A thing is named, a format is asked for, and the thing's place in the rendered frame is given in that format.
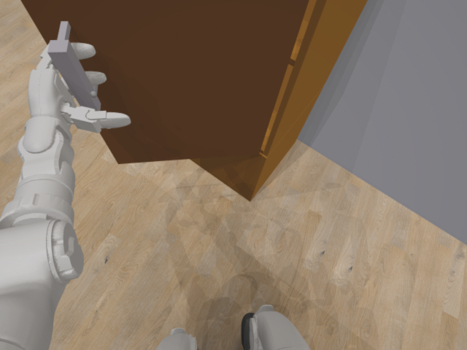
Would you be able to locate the left robot upper arm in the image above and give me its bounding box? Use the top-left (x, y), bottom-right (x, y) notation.
top-left (0, 219), bottom-right (84, 350)

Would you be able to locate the left robot hand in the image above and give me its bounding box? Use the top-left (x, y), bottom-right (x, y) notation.
top-left (28, 42), bottom-right (131, 133)

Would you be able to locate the robot right thigh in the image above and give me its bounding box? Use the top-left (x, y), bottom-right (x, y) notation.
top-left (250, 311), bottom-right (311, 350)

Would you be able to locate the cupboard door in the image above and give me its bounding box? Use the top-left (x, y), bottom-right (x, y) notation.
top-left (21, 0), bottom-right (309, 164)

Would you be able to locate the right robot shin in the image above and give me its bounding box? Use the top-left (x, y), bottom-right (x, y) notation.
top-left (250, 305), bottom-right (274, 350)

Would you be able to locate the robot left forearm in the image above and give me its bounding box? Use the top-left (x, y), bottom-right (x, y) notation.
top-left (0, 116), bottom-right (75, 230)

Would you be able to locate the handle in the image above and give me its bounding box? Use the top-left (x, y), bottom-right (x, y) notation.
top-left (47, 21), bottom-right (101, 111)

